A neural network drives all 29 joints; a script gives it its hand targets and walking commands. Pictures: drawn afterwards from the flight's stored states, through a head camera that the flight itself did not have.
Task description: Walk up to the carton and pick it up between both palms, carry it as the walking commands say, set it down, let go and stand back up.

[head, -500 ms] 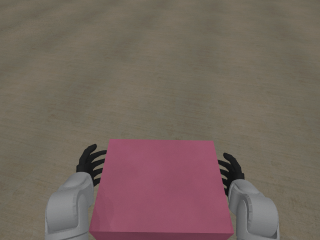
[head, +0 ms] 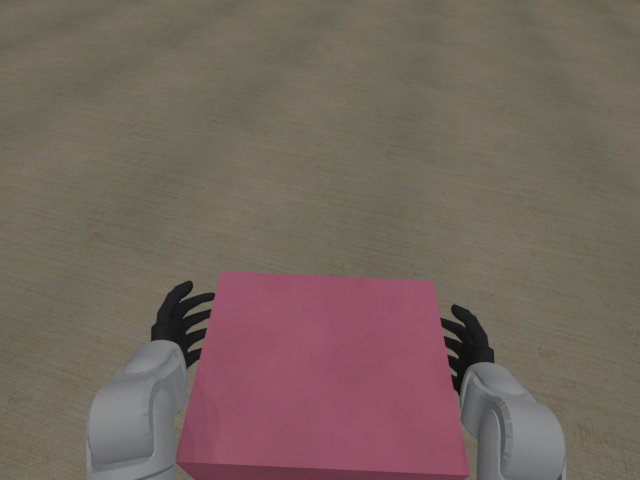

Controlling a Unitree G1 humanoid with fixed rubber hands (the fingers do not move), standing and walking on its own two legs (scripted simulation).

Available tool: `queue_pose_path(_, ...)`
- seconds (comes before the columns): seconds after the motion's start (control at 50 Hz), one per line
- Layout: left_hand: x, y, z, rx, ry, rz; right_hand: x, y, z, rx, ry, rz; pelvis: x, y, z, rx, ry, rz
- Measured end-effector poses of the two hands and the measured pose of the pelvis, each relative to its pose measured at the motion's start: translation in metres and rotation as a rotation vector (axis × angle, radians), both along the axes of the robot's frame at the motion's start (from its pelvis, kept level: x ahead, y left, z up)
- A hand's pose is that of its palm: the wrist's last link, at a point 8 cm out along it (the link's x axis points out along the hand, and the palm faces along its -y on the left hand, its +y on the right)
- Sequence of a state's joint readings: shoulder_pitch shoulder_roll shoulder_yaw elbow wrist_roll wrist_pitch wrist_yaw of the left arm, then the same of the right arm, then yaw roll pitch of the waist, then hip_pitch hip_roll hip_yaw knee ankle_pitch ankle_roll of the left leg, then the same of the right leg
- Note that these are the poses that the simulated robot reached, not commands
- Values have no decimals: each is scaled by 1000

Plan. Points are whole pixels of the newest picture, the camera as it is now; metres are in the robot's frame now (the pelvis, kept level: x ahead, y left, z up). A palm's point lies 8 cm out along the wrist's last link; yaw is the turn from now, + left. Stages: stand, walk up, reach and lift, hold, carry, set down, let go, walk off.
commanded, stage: carry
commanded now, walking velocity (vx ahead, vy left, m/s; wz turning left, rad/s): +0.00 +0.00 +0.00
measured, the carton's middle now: (320, 400) +0.25 -0.01 +0.00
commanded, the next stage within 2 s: hold in 1.86 s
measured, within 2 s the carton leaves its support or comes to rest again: neither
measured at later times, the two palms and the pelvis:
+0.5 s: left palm (141, 379) +0.24 +0.19 +0.07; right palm (444, 389) +0.23 -0.14 +0.06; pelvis -0.01 +0.02 -0.01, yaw +0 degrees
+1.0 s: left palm (143, 426) +0.20 +0.18 +0.06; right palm (464, 441) +0.18 -0.16 +0.05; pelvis -0.07 +0.01 -0.01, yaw +0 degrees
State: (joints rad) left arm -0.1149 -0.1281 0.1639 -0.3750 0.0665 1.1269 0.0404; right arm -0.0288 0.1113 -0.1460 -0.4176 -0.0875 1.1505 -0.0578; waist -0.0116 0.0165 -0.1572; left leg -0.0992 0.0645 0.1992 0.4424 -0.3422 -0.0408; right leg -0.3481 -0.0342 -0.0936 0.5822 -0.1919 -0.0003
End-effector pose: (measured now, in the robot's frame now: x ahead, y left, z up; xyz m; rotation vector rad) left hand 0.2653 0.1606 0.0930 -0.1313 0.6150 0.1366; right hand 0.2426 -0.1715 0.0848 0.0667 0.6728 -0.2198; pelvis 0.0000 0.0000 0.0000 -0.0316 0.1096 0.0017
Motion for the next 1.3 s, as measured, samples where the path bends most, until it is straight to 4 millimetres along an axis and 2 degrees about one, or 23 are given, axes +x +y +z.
queue_pose_path(0.1, -3, 16, -10, 6, 13, 20, 6, 15, -8, 5, 15, 19, -2, 6, -6, -10, -18, -14)
queue_pose_path(0.22, -8, 15, -25, 19, 75, 32, 0, 15, -33, 37, 76, 18, -3, 8, -9, -9, -17, -2)
queue_pose_path(0.28, -9, 17, -21, 19, 56, 17, -6, 17, -29, 40, 56, 1, -4, 13, -8, -8, -13, 3)
queue_pose_path(0.36, -10, 25, -17, -1, -3, 22, -3, 25, -16, 10, -1, 11, -10, 19, -11, -4, -16, 8)
queue_pose_path(0.46, -20, 31, -19, 1, 7, 43, -4, 30, -18, 9, 10, 34, -11, 18, -12, -11, -30, 5)
queue_pose_path(0.62, -29, 26, -23, 32, 30, 33, -19, 26, -34, 40, 32, 25, -25, 17, -15, -10, -38, 6)
queue_pose_path(0.78, -47, 21, -30, 36, 25, 29, -35, 20, -37, 24, 29, 32, -40, 11, -16, -3, -44, 0)
queue_pose_path(0.88, -59, 19, -24, 36, 1, 30, -46, 18, -31, 24, 6, 32, -52, 10, -15, 5, -53, 4)
queue_pose_path(1.04, -74, 16, -27, 53, 14, 22, -63, 15, -38, 28, 19, 33, -70, 8, -13, 17, -58, 6)
queue_pose_path(1.14, -83, 15, -32, 50, 10, 25, -71, 14, -41, 19, 15, 38, -79, 7, -13, 19, -65, 6)
queue_pose_path(1.3, -89, 11, -26, 52, -4, 13, -77, 11, -38, 29, 3, 39, -89, 3, -12, 26, -52, 14)
